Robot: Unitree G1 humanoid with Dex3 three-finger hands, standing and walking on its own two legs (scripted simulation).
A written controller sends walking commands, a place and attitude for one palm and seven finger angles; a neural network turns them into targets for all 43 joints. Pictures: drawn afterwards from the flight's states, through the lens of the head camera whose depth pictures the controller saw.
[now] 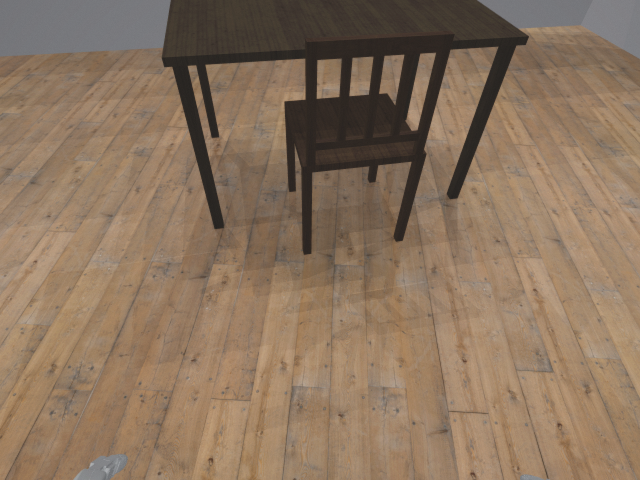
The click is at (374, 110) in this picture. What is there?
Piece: chair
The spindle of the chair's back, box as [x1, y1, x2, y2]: [364, 56, 383, 137]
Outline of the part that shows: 383,56 373,57 364,130 365,137 372,137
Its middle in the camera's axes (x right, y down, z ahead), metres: +0.16 -0.42 +1.16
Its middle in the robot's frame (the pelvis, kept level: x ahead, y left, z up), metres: +1.15 -0.10 -0.10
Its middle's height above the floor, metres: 0.67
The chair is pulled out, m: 0.00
